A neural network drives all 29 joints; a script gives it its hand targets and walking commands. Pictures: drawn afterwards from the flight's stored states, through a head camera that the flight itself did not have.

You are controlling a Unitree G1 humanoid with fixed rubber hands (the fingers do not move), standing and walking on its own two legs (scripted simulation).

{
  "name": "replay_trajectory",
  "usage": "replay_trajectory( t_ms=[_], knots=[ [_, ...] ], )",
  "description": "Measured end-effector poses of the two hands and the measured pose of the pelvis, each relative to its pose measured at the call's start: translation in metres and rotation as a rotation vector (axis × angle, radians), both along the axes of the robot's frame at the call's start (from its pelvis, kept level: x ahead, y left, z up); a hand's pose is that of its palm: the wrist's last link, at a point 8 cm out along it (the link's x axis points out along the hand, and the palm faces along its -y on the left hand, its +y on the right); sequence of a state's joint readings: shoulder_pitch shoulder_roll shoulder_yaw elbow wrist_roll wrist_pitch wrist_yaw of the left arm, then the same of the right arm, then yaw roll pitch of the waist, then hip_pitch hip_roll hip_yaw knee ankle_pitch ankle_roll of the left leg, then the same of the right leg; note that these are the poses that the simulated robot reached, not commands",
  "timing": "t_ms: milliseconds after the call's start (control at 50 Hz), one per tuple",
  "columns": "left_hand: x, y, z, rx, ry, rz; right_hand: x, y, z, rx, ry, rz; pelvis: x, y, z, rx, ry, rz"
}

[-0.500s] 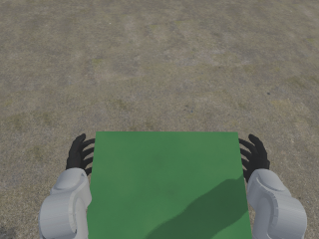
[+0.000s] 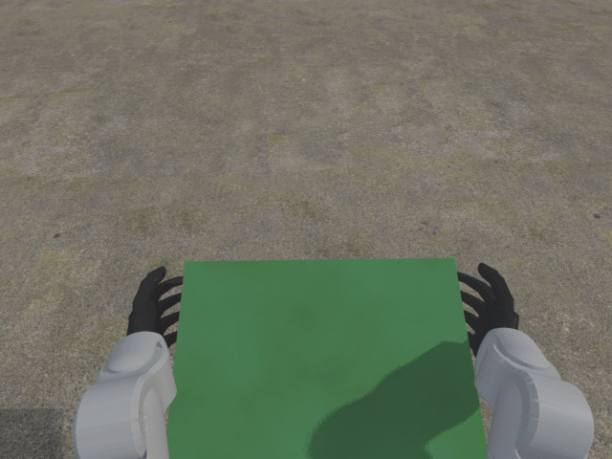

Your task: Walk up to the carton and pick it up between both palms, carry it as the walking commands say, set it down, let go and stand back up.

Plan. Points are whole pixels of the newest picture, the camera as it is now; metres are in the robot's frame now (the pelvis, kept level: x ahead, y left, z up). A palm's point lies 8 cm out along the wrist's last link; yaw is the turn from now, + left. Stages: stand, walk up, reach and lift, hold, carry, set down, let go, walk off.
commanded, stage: carry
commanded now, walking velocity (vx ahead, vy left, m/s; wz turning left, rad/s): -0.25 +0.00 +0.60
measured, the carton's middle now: (318, 361) +0.25 -0.01 -0.01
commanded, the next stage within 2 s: none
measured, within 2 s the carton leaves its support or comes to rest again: neither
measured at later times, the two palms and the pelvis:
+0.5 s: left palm out of the picture +0.09 +0.23 +0.10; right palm (440, 407) +0.17 -0.13 +0.08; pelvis -0.10 +0.01 +0.00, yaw +12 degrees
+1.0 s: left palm out of the picture -0.13 +0.32 +0.07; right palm out of the picture +0.07 +0.01 +0.07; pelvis -0.23 +0.03 -0.01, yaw +33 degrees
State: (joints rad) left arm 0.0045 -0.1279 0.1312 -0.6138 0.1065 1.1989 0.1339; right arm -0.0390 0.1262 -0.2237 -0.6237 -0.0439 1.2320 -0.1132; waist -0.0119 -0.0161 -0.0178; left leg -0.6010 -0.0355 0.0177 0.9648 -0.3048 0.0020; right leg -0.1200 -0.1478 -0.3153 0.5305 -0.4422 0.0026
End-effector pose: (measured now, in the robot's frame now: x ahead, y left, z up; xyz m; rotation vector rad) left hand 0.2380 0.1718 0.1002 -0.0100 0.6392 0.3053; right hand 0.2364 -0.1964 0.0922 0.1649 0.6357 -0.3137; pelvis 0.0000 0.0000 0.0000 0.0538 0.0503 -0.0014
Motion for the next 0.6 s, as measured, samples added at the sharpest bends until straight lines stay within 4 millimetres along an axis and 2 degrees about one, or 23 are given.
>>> replay_trajectory(
  t_ms=[120,220,340,500,600],
  knots=[
    [-0.021,0.052,-0.019,-0.008,0.008,0.082,0.008,0.053,-0.015,-0.008,0.007,0.084,-0.010,0.031,-0.014,-0.032,0.016,0.071],
    [-0.053,0.073,-0.029,-0.037,0.053,0.129,-0.009,0.075,-0.020,-0.035,0.055,0.134,-0.036,0.038,-0.009,-0.066,0.002,0.108],
    [-0.093,0.078,-0.021,-0.036,0.035,0.170,-0.035,0.082,-0.014,-0.037,0.039,0.179,-0.066,0.032,-0.003,-0.090,-0.008,0.156],
    [-0.145,0.063,0.001,0.011,-0.018,0.217,-0.068,0.071,-0.009,0.004,-0.012,0.226,-0.105,0.013,-0.003,-0.054,-0.024,0.218],
    [-0.184,0.070,0.015,0.028,-0.004,0.303,-0.077,0.086,-0.001,0.032,-0.001,0.308,-0.122,0.009,0.006,0.007,-0.032,0.296]
  ],
)
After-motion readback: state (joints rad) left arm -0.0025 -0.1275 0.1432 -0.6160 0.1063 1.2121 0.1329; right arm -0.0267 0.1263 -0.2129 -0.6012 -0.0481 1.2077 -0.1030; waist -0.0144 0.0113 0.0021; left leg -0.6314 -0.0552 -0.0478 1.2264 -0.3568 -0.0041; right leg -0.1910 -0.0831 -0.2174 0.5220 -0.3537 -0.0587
